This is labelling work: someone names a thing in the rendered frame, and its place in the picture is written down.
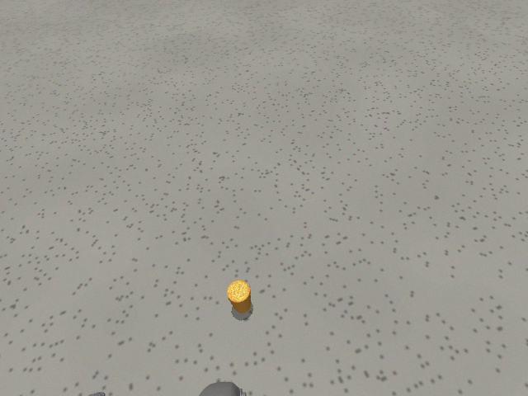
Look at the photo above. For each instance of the cup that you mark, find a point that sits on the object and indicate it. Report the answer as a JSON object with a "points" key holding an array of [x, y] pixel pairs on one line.
{"points": [[239, 295]]}

